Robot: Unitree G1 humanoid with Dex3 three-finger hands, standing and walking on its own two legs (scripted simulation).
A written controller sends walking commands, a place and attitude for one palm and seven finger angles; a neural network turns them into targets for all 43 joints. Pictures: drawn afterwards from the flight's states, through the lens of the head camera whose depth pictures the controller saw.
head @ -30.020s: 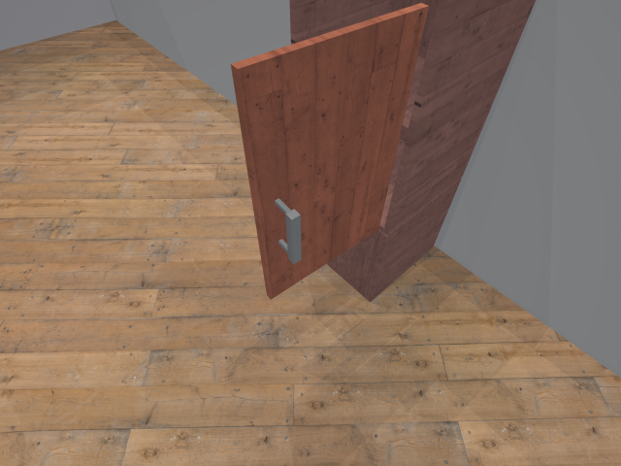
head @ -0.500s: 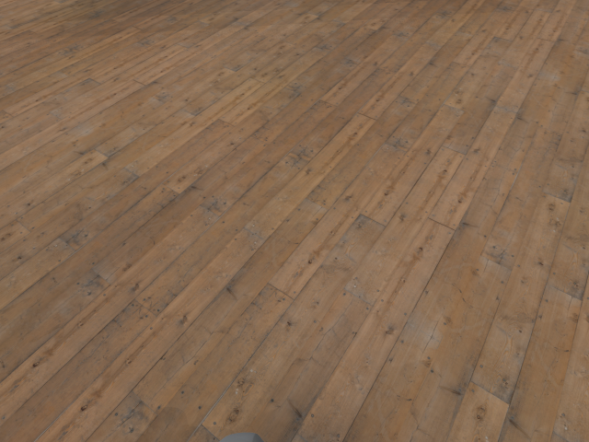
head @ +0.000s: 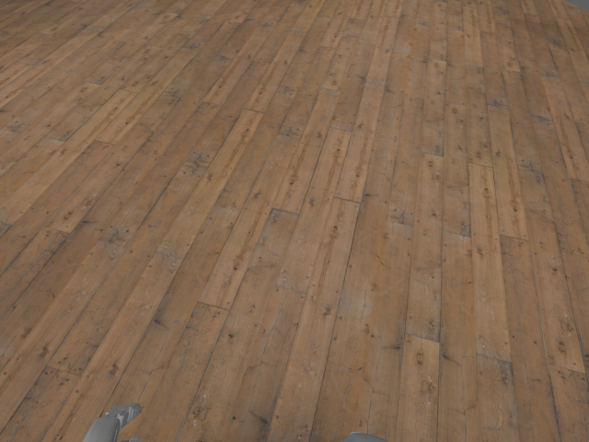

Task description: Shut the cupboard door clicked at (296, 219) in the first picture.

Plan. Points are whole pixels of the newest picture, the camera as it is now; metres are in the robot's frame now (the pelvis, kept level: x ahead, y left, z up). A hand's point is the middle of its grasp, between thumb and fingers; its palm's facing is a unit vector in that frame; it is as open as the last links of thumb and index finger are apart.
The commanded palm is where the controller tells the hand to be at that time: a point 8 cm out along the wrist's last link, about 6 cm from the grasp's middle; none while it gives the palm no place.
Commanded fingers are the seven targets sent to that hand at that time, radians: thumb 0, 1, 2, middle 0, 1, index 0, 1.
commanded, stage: turn to face it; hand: left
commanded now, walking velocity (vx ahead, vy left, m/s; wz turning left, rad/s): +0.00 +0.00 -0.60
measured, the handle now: out of the picture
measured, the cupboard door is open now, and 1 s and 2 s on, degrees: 57 57 57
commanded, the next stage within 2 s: none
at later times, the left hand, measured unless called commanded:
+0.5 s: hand (181, 432) +0.15 +0.19 -0.19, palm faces -0.26 -0.95 -0.17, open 7.4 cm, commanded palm none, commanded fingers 0.00 0.90 0.90 -0.20 -0.30 -0.20 -0.30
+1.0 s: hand (249, 375) +0.23 +0.09 -0.16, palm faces -0.56 -0.79 -0.26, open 7.4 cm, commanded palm none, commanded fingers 0.00 0.90 0.90 -0.20 -0.30 -0.20 -0.30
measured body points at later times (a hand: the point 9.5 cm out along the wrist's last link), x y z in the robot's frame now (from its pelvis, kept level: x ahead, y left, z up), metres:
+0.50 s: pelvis +0.03 +0.01 -0.01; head +0.08 +0.03 +0.44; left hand +0.17 +0.24 -0.17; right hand +0.04 -0.26 -0.13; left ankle +0.06 +0.11 -0.74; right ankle -0.03 -0.12 -0.70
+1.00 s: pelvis +0.03 -0.01 -0.01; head +0.06 -0.05 +0.44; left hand +0.26 +0.13 -0.14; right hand -0.08 -0.27 -0.15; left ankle +0.08 +0.11 -0.67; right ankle -0.04 -0.11 -0.74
